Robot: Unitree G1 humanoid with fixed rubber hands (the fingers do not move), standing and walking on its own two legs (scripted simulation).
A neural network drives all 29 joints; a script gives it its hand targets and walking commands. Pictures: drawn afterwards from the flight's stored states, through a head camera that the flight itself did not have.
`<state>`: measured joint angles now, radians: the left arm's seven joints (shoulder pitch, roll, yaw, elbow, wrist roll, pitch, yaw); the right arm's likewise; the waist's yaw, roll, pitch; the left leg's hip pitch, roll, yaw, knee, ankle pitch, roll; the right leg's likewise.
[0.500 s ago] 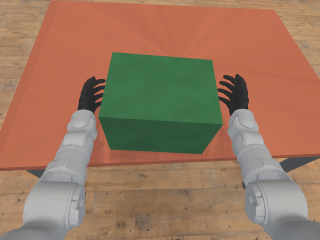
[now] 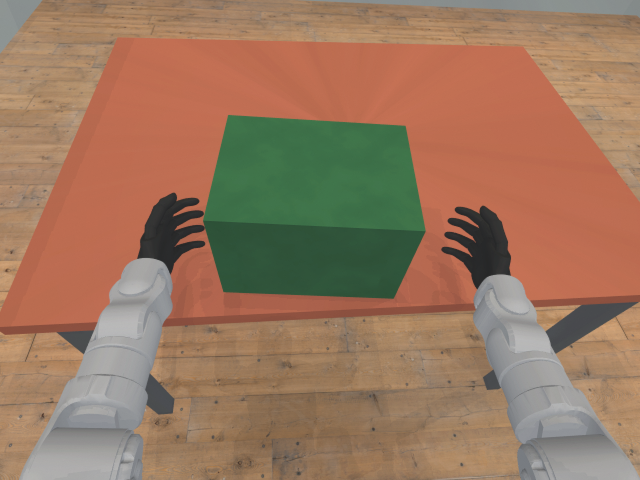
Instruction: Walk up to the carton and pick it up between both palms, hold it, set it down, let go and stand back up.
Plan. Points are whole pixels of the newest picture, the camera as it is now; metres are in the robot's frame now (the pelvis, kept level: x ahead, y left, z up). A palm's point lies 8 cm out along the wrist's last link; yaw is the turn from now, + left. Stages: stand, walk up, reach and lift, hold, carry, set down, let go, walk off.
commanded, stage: set down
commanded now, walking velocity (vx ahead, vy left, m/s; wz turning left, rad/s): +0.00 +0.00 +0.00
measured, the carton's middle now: (313, 209) +0.49 +0.02 +0.02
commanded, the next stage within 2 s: none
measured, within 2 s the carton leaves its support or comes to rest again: neither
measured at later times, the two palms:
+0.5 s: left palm (136, 308) +0.31 +0.22 +0.05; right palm (504, 322) +0.30 -0.21 +0.05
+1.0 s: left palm (130, 360) +0.26 +0.22 +0.03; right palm (521, 375) +0.24 -0.22 +0.04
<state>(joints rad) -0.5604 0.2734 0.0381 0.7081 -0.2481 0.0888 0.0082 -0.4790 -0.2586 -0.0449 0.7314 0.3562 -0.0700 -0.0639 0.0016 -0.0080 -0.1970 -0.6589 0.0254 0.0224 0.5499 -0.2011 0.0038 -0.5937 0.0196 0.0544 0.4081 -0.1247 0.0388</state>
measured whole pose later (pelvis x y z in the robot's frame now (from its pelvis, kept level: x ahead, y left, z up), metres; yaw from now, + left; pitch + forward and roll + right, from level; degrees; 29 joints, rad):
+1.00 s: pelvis -0.01 -0.01 +0.01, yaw +1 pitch +3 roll -1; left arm -0.05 0.29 0.01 0.29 -0.32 0.20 0.00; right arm 0.09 -0.22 -0.01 0.18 0.26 0.09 -0.07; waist 0.00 -0.01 -0.05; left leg -0.35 0.01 0.02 0.49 -0.19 0.01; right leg -0.31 0.00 0.05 0.41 -0.16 0.04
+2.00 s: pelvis +0.01 -0.02 +0.01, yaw +1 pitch +0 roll +0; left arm 0.24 0.29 0.01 0.14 -0.20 0.19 0.01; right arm 0.35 -0.19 -0.01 0.03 0.14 0.10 -0.04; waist 0.00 -0.01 0.06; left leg -0.22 0.00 0.02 0.42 -0.20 0.01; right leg -0.21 0.00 0.05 0.41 -0.19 0.03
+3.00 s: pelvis +0.02 -0.02 +0.01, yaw +1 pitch +1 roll +0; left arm 0.26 0.28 -0.05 0.37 -0.10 0.15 0.03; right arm 0.22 -0.19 -0.01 0.54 0.00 -0.11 0.03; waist 0.00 -0.01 0.07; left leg -0.22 0.00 0.02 0.42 -0.21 0.01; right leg -0.21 0.00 0.05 0.41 -0.21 0.03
